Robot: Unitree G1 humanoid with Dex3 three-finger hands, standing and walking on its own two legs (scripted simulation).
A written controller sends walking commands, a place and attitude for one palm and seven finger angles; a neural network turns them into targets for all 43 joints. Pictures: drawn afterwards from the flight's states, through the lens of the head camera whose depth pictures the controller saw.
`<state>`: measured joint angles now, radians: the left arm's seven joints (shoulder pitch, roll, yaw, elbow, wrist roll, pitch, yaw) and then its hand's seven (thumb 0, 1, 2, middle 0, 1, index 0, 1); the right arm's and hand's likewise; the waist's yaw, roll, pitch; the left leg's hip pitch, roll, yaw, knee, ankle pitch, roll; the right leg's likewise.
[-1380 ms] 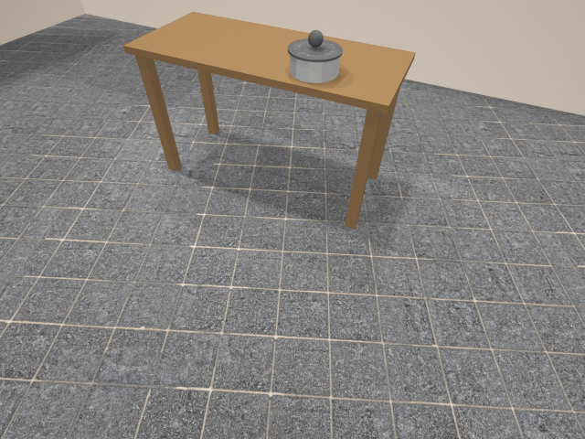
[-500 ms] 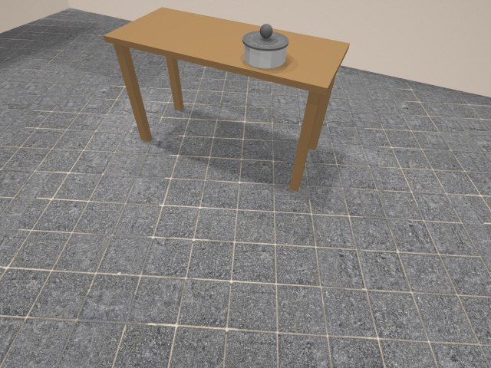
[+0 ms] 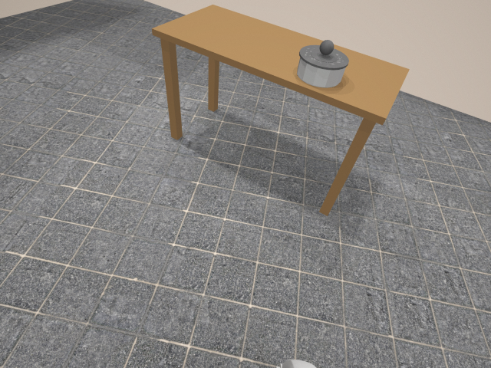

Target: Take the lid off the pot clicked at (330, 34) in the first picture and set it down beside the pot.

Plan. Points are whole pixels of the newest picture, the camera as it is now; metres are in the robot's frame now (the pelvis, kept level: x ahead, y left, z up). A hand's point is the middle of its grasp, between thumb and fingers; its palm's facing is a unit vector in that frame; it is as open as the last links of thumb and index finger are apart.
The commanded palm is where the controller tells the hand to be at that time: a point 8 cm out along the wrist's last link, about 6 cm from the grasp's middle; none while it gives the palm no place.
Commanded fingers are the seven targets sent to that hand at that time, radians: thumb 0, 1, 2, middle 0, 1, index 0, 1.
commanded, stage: walk to a spot facing it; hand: left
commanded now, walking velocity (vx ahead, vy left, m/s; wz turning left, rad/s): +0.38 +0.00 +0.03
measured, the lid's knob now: (326, 47) +1.24 -0.27 +0.00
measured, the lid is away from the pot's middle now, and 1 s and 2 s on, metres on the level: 0.00 0.00 0.00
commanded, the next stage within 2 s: turn to face it in 0.78 s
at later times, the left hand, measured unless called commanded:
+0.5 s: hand (185, 286) +0.32 +0.13 -0.18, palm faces +0.08 -0.98 -0.17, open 7.4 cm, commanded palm none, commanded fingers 0.00 0.90 0.90 -0.20 -0.30 -0.20 -0.30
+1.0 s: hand (180, 279) +0.34 +0.15 -0.19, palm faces +0.27 -0.95 -0.15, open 7.4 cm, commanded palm none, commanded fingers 0.00 0.90 0.90 -0.20 -0.30 -0.20 -0.30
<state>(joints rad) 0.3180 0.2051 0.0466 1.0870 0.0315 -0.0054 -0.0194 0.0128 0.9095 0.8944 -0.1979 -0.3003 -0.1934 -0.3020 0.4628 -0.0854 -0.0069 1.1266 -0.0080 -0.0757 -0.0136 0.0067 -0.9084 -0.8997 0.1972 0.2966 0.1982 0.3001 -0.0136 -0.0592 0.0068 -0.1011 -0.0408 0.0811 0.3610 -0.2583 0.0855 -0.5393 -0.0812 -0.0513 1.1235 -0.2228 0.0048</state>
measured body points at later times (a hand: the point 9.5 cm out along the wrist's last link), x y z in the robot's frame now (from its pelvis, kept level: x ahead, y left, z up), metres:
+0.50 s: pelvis +0.24 -0.04 -0.02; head +0.25 -0.04 +0.43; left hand +0.31 +0.19 -0.17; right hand +0.18 -0.26 -0.18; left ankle +0.11 +0.07 -0.63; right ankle +0.30 -0.10 -0.75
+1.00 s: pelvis +0.46 +0.02 -0.02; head +0.49 +0.03 +0.43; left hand +0.33 +0.20 -0.18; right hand +0.63 -0.16 -0.16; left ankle +0.51 +0.10 -0.75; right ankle +0.35 -0.11 -0.66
